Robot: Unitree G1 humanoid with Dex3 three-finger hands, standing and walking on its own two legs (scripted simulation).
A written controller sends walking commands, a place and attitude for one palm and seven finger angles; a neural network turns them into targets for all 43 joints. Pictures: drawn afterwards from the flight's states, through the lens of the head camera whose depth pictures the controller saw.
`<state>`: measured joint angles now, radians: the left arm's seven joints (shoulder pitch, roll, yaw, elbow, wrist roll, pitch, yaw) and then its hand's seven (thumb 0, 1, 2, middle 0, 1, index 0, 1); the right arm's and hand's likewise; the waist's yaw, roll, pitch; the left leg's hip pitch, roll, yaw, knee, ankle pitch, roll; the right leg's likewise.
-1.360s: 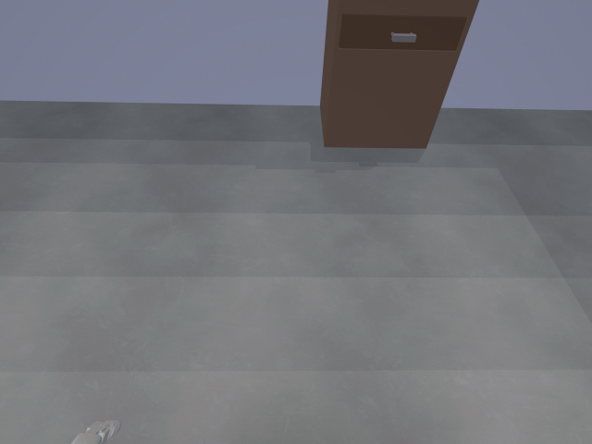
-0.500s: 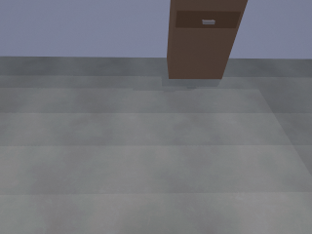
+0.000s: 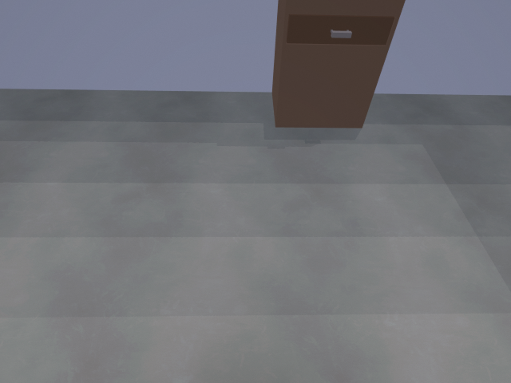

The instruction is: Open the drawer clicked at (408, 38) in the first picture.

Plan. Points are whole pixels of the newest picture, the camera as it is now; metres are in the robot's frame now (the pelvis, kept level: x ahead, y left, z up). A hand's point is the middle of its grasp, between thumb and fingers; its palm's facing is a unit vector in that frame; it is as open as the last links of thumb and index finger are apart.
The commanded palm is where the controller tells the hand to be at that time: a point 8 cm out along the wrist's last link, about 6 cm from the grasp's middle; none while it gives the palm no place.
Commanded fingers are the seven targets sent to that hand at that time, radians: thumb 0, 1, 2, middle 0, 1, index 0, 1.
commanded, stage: look at it before walking up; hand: left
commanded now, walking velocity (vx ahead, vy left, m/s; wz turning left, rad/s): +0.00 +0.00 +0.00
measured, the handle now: (340, 32) +1.78 -0.35 -0.15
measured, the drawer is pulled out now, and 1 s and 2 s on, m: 0.00 0.00 0.00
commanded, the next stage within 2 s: walk to a spot facing it in 0.18 s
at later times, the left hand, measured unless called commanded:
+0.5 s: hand out of the picture +0.07 +0.22 -0.17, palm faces -0.06 -0.96 -0.28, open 7.4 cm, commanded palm none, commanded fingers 0.00 0.90 0.90 -0.20 -0.30 -0.20 -0.30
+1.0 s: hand out of the picture +0.16 +0.13 -0.17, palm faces -0.22 -0.96 -0.19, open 7.4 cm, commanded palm none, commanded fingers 0.00 0.90 0.90 -0.20 -0.30 -0.20 -0.30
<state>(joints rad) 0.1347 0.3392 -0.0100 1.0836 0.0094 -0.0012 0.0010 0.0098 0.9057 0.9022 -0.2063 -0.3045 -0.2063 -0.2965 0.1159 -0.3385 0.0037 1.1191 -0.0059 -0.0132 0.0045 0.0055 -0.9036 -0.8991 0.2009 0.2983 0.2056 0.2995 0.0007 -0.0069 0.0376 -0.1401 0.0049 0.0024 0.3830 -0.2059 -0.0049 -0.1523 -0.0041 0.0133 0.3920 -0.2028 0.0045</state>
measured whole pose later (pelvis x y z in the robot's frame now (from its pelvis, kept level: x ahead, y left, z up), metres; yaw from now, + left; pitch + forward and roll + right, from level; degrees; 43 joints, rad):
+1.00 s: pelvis +0.16 -0.05 +0.00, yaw -19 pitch +1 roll +0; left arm 0.43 0.15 0.03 1.04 0.02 -0.05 0.00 0.01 0.90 0.90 -0.21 -0.30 -0.21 -0.30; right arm 0.10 -0.21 -0.05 0.94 -0.02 -0.02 0.02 0.01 -0.91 -0.90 0.20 0.30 0.20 0.30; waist 0.05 0.01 0.04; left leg -0.61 0.12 0.04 0.91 -0.19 -0.07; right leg -0.05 0.05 0.08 0.34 -0.31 -0.04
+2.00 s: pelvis +0.55 -0.23 -0.01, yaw -40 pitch -1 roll -1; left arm 0.28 0.19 0.06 1.06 0.02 -0.07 0.02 -0.02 0.94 0.90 -0.20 -0.30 -0.20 -0.30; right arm 0.21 -0.20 -0.07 1.03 -0.02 -0.03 0.01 0.02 -0.95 -0.90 0.20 0.30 0.20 0.30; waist -0.01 0.04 0.01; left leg -0.55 0.17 0.10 0.91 -0.23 -0.05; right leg -0.11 0.03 -0.13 0.40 -0.29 -0.05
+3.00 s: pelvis +0.84 -0.52 +0.00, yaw -45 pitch -1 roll -1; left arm 0.35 0.14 0.04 1.12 0.02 -0.08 0.01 0.00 0.93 0.90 -0.20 -0.30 -0.20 -0.30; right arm 0.17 -0.20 -0.07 1.03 -0.02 -0.01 0.02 0.01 -0.92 -0.90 0.19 0.30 0.20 0.30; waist 0.01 0.03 0.01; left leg -0.56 0.16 0.09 0.87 -0.16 -0.03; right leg -0.06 0.00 -0.22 0.34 -0.26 -0.05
